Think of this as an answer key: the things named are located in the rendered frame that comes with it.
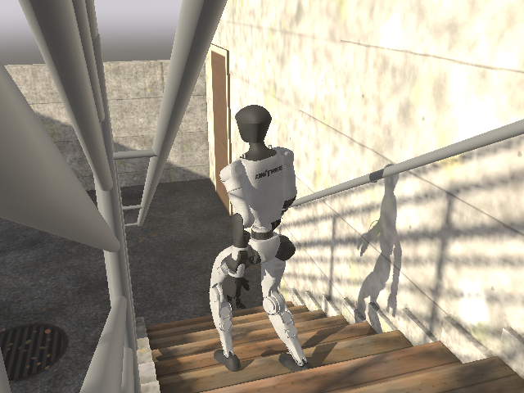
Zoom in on stairs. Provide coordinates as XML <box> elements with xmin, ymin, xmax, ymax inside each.
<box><xmin>146</xmin><ymin>301</ymin><xmax>524</xmax><ymax>393</ymax></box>

